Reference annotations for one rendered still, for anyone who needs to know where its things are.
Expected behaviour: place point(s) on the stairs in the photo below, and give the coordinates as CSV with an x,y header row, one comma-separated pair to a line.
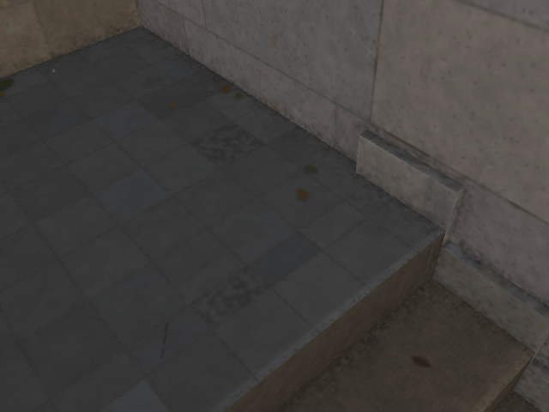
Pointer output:
x,y
410,345

